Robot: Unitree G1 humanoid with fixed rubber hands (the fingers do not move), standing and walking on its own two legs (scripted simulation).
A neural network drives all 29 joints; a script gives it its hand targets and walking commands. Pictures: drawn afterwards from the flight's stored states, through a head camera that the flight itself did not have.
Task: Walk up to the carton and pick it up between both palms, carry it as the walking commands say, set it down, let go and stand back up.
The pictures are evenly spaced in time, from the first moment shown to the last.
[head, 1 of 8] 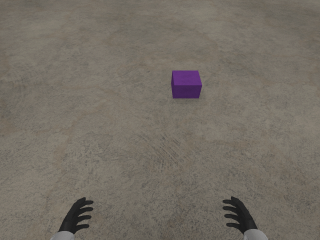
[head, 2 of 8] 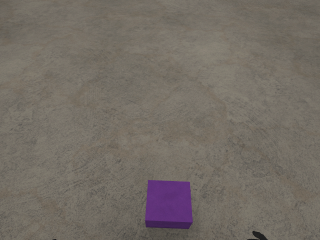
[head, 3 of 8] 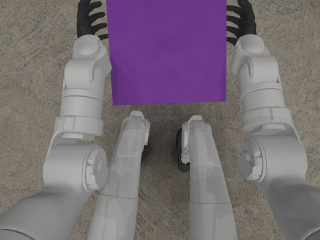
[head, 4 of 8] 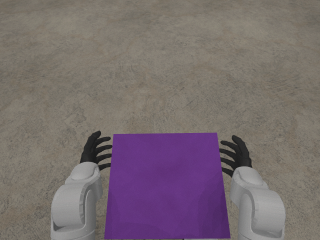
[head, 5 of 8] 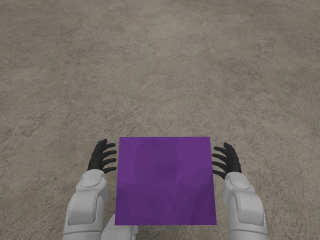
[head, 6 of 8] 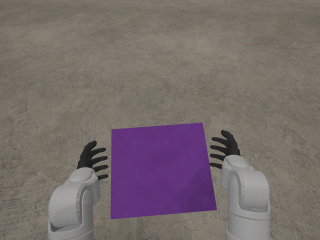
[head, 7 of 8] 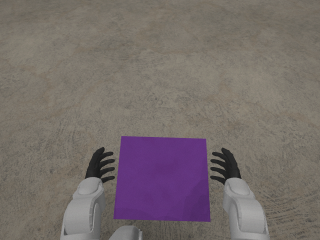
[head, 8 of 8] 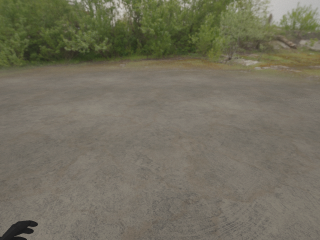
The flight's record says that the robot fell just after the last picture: yes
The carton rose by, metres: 0.70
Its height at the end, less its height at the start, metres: +0.00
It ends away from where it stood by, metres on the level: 17.77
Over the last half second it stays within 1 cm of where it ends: yes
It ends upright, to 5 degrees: yes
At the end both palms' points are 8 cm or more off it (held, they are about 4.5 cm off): yes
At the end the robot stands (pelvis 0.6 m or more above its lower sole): yes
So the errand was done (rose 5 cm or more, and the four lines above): yes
